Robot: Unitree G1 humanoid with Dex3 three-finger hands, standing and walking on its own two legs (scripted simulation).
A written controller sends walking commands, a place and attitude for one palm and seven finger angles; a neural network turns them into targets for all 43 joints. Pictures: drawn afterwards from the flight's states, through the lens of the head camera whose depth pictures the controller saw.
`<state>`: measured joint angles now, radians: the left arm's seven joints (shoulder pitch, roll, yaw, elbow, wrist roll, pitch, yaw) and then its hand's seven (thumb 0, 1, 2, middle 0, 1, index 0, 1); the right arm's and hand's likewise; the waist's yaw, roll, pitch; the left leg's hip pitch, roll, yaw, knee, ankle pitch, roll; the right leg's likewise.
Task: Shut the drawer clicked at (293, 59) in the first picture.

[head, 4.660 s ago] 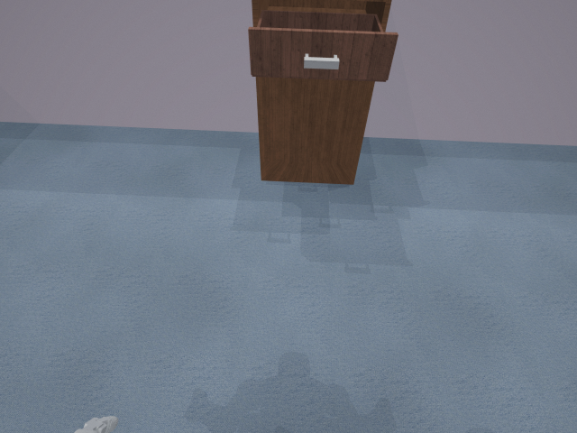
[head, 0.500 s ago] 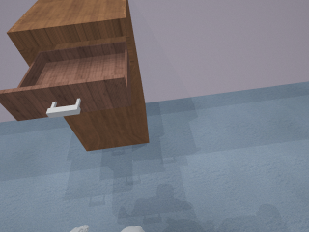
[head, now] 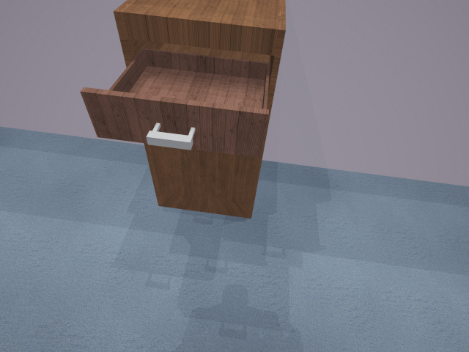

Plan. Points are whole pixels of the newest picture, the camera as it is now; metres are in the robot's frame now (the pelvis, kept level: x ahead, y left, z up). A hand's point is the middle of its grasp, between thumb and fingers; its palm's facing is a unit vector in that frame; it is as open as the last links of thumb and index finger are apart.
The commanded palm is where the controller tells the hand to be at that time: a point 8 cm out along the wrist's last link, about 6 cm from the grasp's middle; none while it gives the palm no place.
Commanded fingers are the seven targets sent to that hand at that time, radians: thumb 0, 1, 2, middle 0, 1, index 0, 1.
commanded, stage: take the last steps up to it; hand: left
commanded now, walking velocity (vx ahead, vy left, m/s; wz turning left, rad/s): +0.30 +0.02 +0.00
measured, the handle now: (172, 134) +0.57 +0.23 +0.03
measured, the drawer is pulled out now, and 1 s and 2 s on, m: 0.30 0.30 0.30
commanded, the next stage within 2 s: come to a stop and stand still in 0.74 s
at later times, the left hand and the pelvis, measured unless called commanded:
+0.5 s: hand (182, 286) +0.28 +0.15 -0.16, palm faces -0.06 -0.97 -0.22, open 7.4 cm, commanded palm none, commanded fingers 0.00 0.90 0.90 -0.20 -0.30 -0.20 -0.30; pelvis +0.14 -0.03 -0.02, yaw -2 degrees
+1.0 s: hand (176, 318) +0.22 +0.15 -0.18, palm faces +0.12 -0.98 -0.16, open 7.3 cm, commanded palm none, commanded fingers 0.00 0.90 0.90 -0.20 -0.30 -0.20 -0.30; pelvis +0.27 -0.01 +0.00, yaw +0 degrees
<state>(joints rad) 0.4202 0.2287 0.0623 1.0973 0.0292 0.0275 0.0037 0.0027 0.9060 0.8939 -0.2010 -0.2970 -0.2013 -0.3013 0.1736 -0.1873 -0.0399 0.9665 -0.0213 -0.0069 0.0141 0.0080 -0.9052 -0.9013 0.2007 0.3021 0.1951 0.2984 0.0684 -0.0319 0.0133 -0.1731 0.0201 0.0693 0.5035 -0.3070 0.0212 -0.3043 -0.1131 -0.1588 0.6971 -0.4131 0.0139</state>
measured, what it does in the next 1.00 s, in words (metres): walks ahead: right foot, then left foot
